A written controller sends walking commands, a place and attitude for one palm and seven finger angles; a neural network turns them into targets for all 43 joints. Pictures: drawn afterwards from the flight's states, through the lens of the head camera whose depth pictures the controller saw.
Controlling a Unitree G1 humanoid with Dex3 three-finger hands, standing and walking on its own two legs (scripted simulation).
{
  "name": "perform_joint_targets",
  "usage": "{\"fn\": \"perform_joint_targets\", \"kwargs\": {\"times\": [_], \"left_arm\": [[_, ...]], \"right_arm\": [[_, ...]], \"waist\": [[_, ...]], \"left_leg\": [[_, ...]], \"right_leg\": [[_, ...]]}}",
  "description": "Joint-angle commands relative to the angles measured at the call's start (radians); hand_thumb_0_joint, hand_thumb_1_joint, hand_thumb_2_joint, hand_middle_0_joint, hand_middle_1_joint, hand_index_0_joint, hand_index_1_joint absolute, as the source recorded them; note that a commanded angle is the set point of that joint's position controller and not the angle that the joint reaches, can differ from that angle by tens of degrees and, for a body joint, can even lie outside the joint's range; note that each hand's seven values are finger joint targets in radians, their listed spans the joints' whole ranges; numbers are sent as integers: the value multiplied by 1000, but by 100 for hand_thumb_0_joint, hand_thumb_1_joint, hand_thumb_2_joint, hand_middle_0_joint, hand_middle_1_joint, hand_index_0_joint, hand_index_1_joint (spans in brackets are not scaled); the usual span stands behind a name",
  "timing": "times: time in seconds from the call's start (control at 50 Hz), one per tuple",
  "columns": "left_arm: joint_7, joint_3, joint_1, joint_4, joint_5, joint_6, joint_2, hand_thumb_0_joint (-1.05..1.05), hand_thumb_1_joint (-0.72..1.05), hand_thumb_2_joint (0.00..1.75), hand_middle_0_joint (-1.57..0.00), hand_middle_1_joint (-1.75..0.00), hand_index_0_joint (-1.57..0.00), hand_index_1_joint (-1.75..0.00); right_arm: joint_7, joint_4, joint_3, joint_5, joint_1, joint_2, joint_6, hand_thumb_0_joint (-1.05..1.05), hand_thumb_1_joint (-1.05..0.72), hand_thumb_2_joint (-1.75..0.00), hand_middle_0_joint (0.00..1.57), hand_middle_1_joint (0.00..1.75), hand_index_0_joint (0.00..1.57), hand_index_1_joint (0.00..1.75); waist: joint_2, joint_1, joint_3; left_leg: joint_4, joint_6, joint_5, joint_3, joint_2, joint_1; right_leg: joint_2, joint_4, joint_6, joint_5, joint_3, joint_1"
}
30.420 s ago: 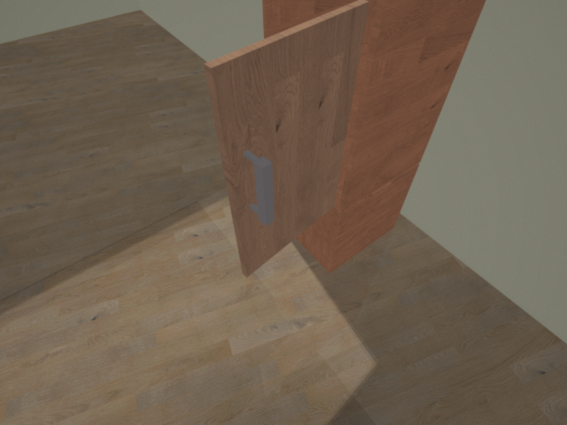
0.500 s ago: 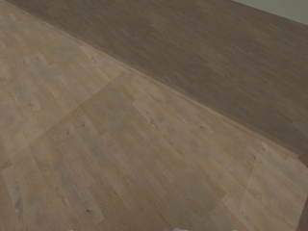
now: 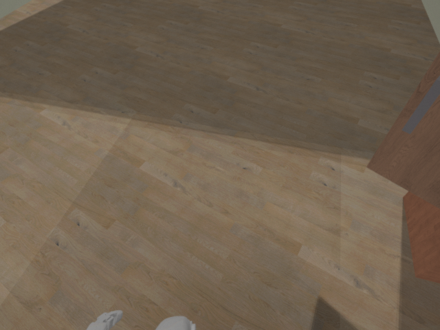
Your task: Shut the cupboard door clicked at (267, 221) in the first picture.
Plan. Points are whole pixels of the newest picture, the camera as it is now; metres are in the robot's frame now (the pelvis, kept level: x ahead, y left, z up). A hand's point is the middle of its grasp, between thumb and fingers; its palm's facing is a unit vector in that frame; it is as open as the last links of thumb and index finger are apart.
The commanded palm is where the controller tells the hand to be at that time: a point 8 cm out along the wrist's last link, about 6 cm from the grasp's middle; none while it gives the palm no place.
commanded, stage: turn to face it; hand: left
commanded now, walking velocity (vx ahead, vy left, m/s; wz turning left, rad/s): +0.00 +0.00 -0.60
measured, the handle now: (426, 103) +0.65 -0.51 +0.00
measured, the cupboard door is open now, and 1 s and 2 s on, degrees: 61 61 61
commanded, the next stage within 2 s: take the last steps up to it in 1.12 s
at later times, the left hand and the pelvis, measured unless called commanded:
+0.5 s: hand (124, 323) +0.16 +0.22 -0.16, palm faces -0.23 -0.95 -0.22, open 7.4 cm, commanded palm none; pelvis +0.03 +0.03 +0.01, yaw -18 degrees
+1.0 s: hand (183, 288) +0.22 +0.10 -0.15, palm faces -0.51 -0.83 -0.24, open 7.4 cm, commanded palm none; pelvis +0.05 -0.02 +0.01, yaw -32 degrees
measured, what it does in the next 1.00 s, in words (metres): steps on the spot, turning right: left foot, then right foot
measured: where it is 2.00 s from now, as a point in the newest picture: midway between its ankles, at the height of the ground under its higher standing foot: outside the picture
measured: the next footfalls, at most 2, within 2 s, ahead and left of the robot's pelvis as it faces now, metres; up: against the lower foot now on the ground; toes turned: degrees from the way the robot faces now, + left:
left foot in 0.30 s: +0.09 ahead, +0.13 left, +0.00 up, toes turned -9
right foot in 0.70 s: +0.02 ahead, -0.12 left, +0.00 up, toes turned -29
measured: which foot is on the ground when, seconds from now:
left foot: up 0.00-0.28, down 0.30-0.70, up 0.72-1.00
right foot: down 0.00-0.30, up 0.32-0.68, down 0.70-1.00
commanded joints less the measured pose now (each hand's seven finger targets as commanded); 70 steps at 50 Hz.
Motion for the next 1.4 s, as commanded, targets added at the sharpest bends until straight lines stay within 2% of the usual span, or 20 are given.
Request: {"fn": "perform_joint_targets", "kwargs": {"times": [0.0,0.16,0.24,0.26,0.28,0.3,0.4,0.56,0.62,0.64,0.68,0.7,0.8,0.98,1.04,1.06,1.1,1.12,1.2,1.38], "left_arm": [[17,51,16,-66,-1,-22,202,0,90,90,-20,-30,-20,-30],[15,65,82,-41,10,-17,229,0,90,90,-20,-30,-20,-30],[15,67,14,-49,-2,-4,214,0,90,90,-20,-30,-20,-30],[12,55,29,-58,-9,0,166,0,90,90,-20,-30,-20,-30],[2,46,52,-76,-19,2,114,0,90,90,-20,-30,-20,-30],[1,47,27,-81,-8,3,145,0,90,90,-20,-30,-20,-30],[-26,57,45,-47,4,22,133,0,90,90,-20,-30,-20,-30],[-37,37,-42,-80,1,18,96,0,90,90,-20,-30,-20,-30],[-35,40,17,-64,0,9,112,0,90,90,-20,-30,-20,-30],[-31,50,97,-40,3,2,146,0,90,90,-20,-30,-20,-30],[-2,79,204,-9,4,-17,332,0,90,90,-20,-30,-20,-30],[9,75,201,-11,-2,-16,327,0,90,90,-20,-30,-20,-30],[18,40,15,-58,-2,-24,200,0,90,90,-20,-30,-20,-30],[21,53,68,-20,10,-25,215,0,90,90,-20,-30,-20,-30],[22,50,32,-13,0,-18,202,0,90,90,-20,-30,-20,-30],[20,43,28,-12,-5,-14,175,0,90,90,-20,-30,-20,-30],[14,26,82,-25,-17,-5,90,0,90,90,-20,-30,-20,-30],[14,29,62,-29,-10,-1,115,0,90,90,-20,-30,-20,-30],[1,35,49,9,2,10,102,0,90,90,-20,-30,-20,-30],[-46,21,-85,-15,11,2,70,0,90,90,-20,-30,-20,-30]], "right_arm": [[6,-111,-12,-2,-34,-57,-41,0,-90,-90,20,30,20,30],[1,-153,-8,11,-110,-45,-54,0,-90,-90,20,30,20,30],[-11,-120,-7,18,4,-62,-70,0,-90,-90,20,30,20,30],[-14,-114,-15,13,20,-116,-78,0,-90,-90,20,30,20,30],[-17,-124,-31,-4,55,-211,-85,0,-90,-90,20,30,20,30],[-23,-130,-27,-10,67,-221,-78,0,-90,-90,20,30,20,30],[-29,-157,5,-15,-41,-123,-83,0,-90,-90,20,30,20,30],[-13,-112,-24,-15,35,-162,-72,0,-90,-90,20,30,20,30],[-5,-112,-32,-11,0,-178,-67,0,-90,-90,20,30,20,30],[-2,-120,-33,-4,-28,-174,-65,0,-90,-90,20,30,20,30],[1,-187,-4,5,-85,-62,-57,0,-90,-90,20,30,20,30],[-7,-180,1,7,-79,-82,-46,0,-90,-90,20,30,20,30],[6,-106,-5,-2,-32,-70,-43,0,-90,-90,20,30,20,30],[2,-106,6,8,-57,-37,-56,0,-90,-90,20,30,20,30],[-8,-73,11,11,30,-35,-66,0,-90,-90,20,30,20,30],[-9,-59,8,10,55,-52,-74,0,-90,-90,20,30,20,30],[-17,-68,-9,-10,87,-187,-84,0,-90,-90,20,30,20,30],[-20,-77,-6,-17,73,-180,-76,0,-90,-90,20,30,20,30],[-34,-71,21,-18,17,-95,-86,0,-90,-90,20,30,20,30],[-20,4,-19,-26,142,-145,-96,0,-90,-90,20,30,20,30]], "waist": [[-197,17,-101],[-206,53,-127],[-191,-15,-155],[-38,-14,-168],[245,-21,-186],[194,-31,-160],[148,28,-87],[190,-20,-107],[156,24,-112],[84,72,-133],[-374,127,-150],[-300,116,-156],[-216,16,-114],[-191,41,-127],[-190,-5,-127],[-136,-13,-120],[246,-4,-142],[178,-10,-111],[139,23,-68],[106,-54,-52]], "left_leg": [[-20,-20,97,-48,-2,-90],[-310,-12,41,-46,-63,-18],[-668,5,252,-42,-75,285],[-774,39,279,-155,44,408],[-830,147,419,-416,303,485],[-825,239,503,-447,400,410],[-763,191,734,-111,223,349],[-687,193,722,-1,244,377],[-595,141,605,47,236,288],[-477,96,494,86,200,202],[-34,0,-216,81,-31,-149],[69,12,-178,-43,-6,-162],[39,-10,93,-59,2,-104],[-325,-3,56,-32,-52,3],[-582,11,236,-23,-74,207],[-684,21,327,-44,-50,320],[-806,193,557,-400,301,392],[-831,262,488,-405,340,292],[-784,231,758,-202,213,301],[-873,213,228,-176,261,404]], "right_leg": [[-226,-232,-131,420,248,95],[-226,-186,-160,450,402,139],[-151,-76,-67,396,392,-24],[-53,10,-13,212,320,-150],[72,242,48,-211,159,-300],[30,452,60,-331,109,-298],[-29,622,99,-155,60,-313],[-22,251,82,-134,-61,-159],[-5,39,57,10,-81,9],[-26,-88,38,139,-44,144],[-414,-229,-158,637,479,283],[-427,-238,-206,554,455,243],[-232,-226,-128,460,234,98],[-246,-197,-165,467,317,142],[-199,-127,-105,434,310,44],[-153,-85,-60,339,277,-46],[33,200,42,-203,82,-203],[15,366,42,-303,92,-174],[-28,487,67,-178,92,-218],[-47,237,58,-122,-5,-247]]}}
